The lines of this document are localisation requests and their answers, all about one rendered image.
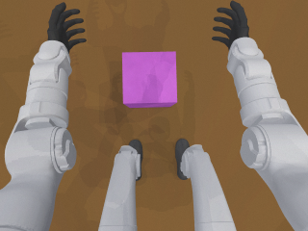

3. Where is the robot left shin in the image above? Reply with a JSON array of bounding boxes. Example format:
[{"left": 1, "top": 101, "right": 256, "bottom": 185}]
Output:
[{"left": 114, "top": 145, "right": 138, "bottom": 162}]

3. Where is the robot right upper arm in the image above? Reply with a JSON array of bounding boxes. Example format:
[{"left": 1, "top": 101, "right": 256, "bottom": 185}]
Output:
[{"left": 240, "top": 124, "right": 308, "bottom": 231}]

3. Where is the robot right hand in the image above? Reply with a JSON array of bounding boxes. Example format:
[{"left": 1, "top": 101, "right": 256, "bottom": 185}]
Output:
[{"left": 212, "top": 0, "right": 249, "bottom": 50}]

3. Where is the right robot forearm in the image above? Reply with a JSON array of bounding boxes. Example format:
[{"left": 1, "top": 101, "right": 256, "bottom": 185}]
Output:
[{"left": 226, "top": 37, "right": 308, "bottom": 137}]

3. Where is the robot right thigh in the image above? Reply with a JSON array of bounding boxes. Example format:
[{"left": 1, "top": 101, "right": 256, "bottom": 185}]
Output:
[{"left": 183, "top": 149, "right": 237, "bottom": 231}]

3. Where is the robot left upper arm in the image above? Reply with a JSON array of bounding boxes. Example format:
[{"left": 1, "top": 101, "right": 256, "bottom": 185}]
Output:
[{"left": 0, "top": 126, "right": 77, "bottom": 231}]

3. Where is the carton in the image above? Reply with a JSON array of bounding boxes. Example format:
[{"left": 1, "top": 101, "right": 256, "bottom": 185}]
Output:
[{"left": 122, "top": 51, "right": 177, "bottom": 108}]

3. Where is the robot left hand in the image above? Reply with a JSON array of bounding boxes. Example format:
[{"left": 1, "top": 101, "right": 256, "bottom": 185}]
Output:
[{"left": 47, "top": 2, "right": 87, "bottom": 54}]

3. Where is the left robot forearm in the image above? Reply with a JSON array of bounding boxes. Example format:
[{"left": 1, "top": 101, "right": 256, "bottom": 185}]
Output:
[{"left": 5, "top": 40, "right": 72, "bottom": 173}]

